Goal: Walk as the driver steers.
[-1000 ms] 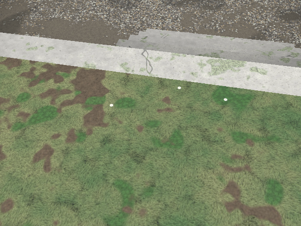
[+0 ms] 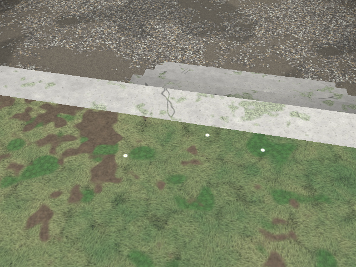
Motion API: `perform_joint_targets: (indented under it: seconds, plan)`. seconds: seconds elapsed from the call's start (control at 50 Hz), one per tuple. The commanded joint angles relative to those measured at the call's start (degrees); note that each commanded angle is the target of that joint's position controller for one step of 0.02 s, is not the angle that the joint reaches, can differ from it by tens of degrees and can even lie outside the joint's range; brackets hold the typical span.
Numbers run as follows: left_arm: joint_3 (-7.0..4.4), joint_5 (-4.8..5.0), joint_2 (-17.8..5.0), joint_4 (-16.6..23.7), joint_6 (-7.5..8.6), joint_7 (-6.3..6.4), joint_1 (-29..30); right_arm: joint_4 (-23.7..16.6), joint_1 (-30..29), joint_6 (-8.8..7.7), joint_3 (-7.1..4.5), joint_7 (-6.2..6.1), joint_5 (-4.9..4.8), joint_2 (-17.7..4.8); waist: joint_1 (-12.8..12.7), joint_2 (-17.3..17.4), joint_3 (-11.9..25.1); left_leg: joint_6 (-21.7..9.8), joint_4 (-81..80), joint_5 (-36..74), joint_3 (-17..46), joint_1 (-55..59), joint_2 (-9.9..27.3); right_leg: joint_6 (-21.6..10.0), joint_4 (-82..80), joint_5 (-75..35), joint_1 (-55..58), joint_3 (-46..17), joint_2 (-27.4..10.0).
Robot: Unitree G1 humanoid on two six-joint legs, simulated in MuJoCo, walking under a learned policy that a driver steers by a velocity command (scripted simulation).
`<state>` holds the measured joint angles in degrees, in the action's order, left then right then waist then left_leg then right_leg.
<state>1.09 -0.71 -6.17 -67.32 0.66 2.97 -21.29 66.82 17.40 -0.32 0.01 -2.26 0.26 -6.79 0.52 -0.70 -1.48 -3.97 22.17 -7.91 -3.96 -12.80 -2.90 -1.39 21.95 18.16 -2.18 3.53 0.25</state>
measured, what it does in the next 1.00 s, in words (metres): shifts its weight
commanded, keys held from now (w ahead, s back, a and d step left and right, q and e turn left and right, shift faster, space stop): no key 0.78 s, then w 0.22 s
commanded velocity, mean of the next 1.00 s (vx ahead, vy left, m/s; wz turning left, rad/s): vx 0.04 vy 0.00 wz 0.00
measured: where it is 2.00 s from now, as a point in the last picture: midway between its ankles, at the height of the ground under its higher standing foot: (169, 247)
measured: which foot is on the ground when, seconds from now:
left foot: down 0.00-0.86, up 0.88-1.00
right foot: down 0.00-1.00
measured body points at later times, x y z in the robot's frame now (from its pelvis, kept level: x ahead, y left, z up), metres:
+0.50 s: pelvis +0.01 -0.01 +0.00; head +0.01 -0.01 +0.45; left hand -0.06 +0.19 -0.16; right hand -0.03 -0.21 -0.16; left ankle +0.05 +0.08 -0.74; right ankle -0.07 -0.10 -0.74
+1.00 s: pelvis +0.05 -0.01 -0.01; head +0.05 +0.01 +0.44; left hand -0.07 +0.20 -0.16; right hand +0.04 -0.23 -0.16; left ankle +0.07 +0.08 -0.72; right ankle -0.07 -0.10 -0.74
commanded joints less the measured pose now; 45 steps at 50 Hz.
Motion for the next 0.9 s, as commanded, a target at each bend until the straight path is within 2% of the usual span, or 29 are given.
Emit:
perform_joint_targets:
  seconds: [0.02, 0.78, 0.8, 0.84, 0.86, 0.88, 0.9]
  plan:
    - [-0.35, 0.0, -3.2, -0.2, 0.19, 0.1, -5.9, -0.2, 3.9, -0.18, -0.45, -0.09, -0.01, -4.0, 0.0, 0.3, -4.6, 0.0, -4.2, 1.1, 9.7, 3.1, 7.9, -1.9, -5.4, -3.7, -8.7, -5.7, -6.0]
    - [-0.08, 0.03, -2.0, 0.2, 0.95, 0.13, -8.9, 0.9, 5.5, -0.48, 0.17, -0.24, -0.12, -2.6, 0.0, -0.1, -4.4, 0.2, -1.0, 6.9, 8.5, 3.1, 8.0, -2.0, -5.2, -11.1, -6.8, -6.0, -6.5]
    - [-0.1, -0.08, -1.9, 0.0, 0.95, 0.08, -9.6, 1.0, 5.6, -0.42, 0.21, -0.2, -0.09, -2.4, -0.3, -0.1, -3.5, 0.1, -1.0, 2.8, 8.2, 3.2, 7.4, -2.3, -5.9, -6.4, -6.4, -6.0, -6.2]
    - [-0.97, -0.36, -3.6, -0.1, 0.75, -0.06, -10.8, 0.3, 4.4, -0.16, -0.25, 0.04, 0.03, -3.2, -1.0, -1.8, -5.2, -0.5, 2.5, -8.5, 6.0, -0.3, 4.6, -4.2, -7.2, 7.5, -7.0, -7.5, -5.8]
    - [-1.51, -0.33, -4.8, 0.1, 0.6, -0.17, -11.4, -0.5, 3.3, -0.1, -0.54, 0.36, 0.29, -3.4, -1.7, -4.4, -7.1, -0.6, 6.5, -14.5, 3.8, -4.5, 2.6, -6.0, -9.2, 15.6, -7.2, -10.9, -7.5]
    - [-2.11, -0.19, -6.1, 0.1, 0.52, -0.25, -12.7, -1.7, 1.4, -0.24, -0.64, 0.81, 0.71, -3.0, -2.7, -6.7, -10.2, -0.5, 11.2, -17.3, 1.2, -10.7, 1.0, -8.3, -12.4, 22.7, -6.5, -15.6, -11.0]
    - [-2.6, -0.06, -7.1, 0.0, 0.57, -0.29, -13.5, -3.3, -0.9, -0.54, -0.54, 1.27, 1.38, -2.4, -3.4, -7.6, -13.7, -0.4, 15.1, -17.2, -0.9, -16.1, 1.4, -10.5, -15.1, 25.9, -5.9, -19.6, -15.2]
